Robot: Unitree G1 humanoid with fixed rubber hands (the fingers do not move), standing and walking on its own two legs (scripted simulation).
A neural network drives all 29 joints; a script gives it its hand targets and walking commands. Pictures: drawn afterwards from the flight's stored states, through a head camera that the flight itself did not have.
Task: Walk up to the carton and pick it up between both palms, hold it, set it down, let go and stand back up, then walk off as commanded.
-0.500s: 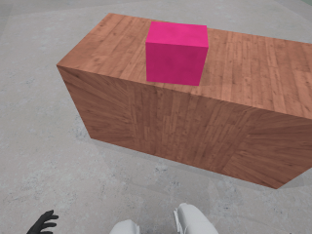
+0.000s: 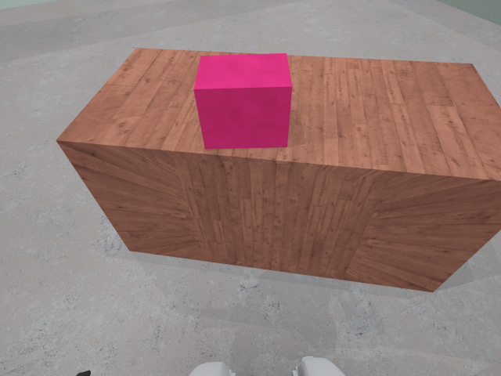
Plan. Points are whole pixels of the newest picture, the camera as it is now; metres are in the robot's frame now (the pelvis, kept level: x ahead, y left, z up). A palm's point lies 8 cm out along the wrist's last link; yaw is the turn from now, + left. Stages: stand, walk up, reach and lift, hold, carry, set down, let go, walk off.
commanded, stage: walk up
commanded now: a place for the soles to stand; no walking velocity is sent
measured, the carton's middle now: (244, 102) +0.75 +0.06 +0.01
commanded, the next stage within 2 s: none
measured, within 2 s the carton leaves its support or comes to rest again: neither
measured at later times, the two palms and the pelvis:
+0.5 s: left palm (93, 348) +0.18 +0.30 -0.08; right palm out of the picture +0.08 -0.33 -0.08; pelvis +0.04 -0.01 +0.01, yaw -6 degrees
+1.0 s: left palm (118, 326) +0.21 +0.26 -0.07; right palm out of the picture +0.08 -0.34 -0.09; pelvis +0.05 -0.02 +0.03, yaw -8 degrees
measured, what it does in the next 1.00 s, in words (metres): shifts its weight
